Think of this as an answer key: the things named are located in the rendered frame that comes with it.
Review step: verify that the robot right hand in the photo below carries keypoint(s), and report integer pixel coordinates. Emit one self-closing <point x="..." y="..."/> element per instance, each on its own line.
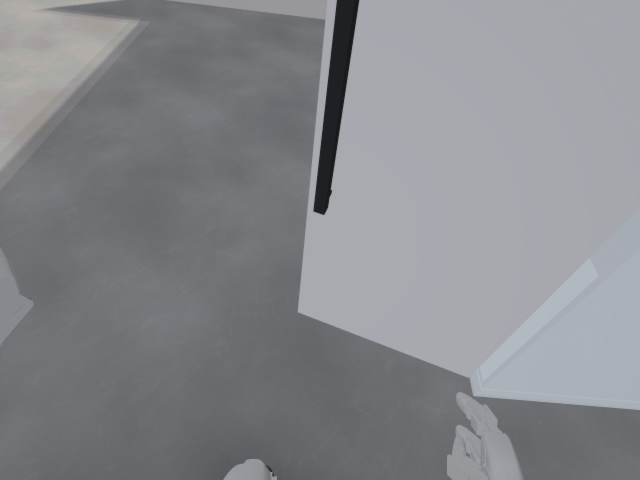
<point x="491" y="458"/>

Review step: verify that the fridge door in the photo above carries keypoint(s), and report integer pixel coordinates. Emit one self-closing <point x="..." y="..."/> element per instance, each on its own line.
<point x="487" y="149"/>

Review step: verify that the handle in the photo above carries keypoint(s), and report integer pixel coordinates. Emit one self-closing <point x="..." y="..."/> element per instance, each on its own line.
<point x="343" y="35"/>

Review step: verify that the robot left hand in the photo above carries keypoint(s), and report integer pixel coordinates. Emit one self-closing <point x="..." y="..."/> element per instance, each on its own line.
<point x="14" y="308"/>

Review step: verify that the left robot shin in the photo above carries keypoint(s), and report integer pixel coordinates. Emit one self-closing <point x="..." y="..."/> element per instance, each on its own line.
<point x="254" y="461"/>

